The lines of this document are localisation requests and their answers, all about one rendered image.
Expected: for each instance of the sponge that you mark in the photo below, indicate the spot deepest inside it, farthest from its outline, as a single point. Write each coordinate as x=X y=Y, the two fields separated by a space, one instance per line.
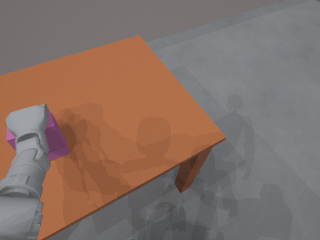
x=56 y=140

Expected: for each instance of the robot left forearm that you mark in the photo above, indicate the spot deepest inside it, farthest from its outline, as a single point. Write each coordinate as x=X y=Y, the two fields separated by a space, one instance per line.
x=28 y=169

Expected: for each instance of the robot left upper arm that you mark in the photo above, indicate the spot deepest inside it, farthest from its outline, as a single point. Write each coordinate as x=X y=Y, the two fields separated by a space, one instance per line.
x=20 y=218

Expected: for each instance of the table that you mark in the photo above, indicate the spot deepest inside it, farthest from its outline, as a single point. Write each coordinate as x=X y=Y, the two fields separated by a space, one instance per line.
x=127 y=120

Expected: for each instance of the left robot hand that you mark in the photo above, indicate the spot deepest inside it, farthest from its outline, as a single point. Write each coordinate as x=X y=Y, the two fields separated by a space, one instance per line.
x=30 y=118

